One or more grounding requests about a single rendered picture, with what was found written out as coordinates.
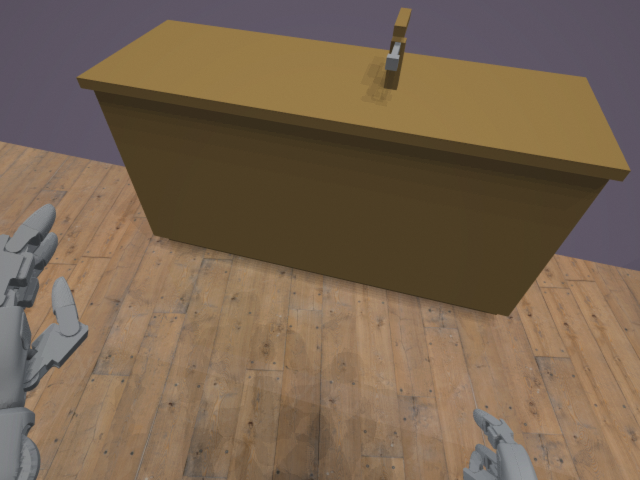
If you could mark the tap lever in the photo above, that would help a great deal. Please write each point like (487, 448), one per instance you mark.
(392, 59)

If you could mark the left robot hand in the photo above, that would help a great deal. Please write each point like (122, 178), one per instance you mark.
(22, 259)

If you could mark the robot left forearm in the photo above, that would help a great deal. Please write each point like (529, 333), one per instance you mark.
(19, 455)

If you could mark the right robot hand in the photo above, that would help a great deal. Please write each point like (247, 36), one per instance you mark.
(510, 462)

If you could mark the counter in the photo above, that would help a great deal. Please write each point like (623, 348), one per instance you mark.
(449, 180)

